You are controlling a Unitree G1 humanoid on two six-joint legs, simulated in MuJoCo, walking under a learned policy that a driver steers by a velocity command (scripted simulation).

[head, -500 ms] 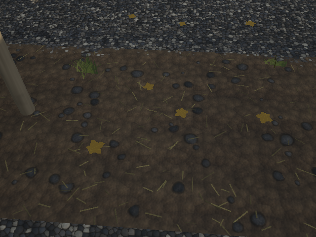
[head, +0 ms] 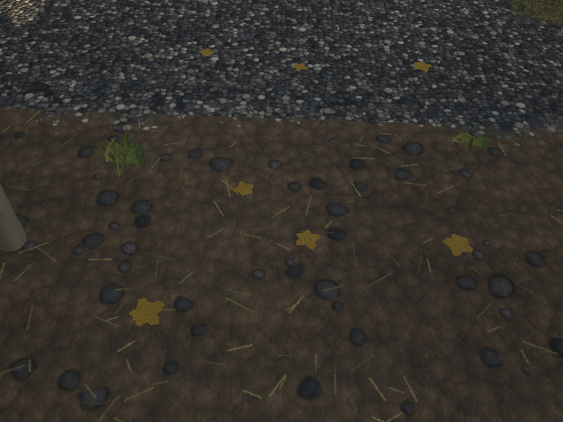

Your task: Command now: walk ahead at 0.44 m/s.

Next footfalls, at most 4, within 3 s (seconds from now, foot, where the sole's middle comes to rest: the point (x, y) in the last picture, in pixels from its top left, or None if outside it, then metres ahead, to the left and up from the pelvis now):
0.24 right None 0.33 -0.15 -0.78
0.78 left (233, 373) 0.65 0.09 -0.78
1.28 right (317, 305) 0.84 -0.14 -0.78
1.68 left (229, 306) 0.84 0.10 -0.78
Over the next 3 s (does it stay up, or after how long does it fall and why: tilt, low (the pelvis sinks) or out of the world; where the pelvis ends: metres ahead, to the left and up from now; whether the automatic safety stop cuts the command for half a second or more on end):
stays up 0.87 -0.07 -0.01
